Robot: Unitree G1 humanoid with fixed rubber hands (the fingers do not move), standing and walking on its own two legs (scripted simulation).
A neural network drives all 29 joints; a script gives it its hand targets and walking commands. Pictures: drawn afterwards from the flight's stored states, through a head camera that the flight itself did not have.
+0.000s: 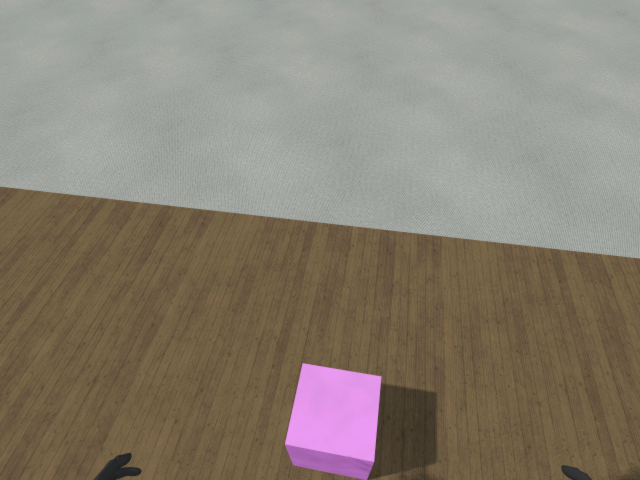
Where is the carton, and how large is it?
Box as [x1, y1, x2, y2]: [285, 363, 380, 479]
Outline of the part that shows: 303,363 285,441 285,445 292,463 294,465 366,479 373,463 380,376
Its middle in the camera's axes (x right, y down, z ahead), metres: +0.04 +0.49 +1.06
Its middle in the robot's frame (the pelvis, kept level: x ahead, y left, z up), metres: +0.37 +0.01 -0.66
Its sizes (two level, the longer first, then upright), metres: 0.210 0.200 0.250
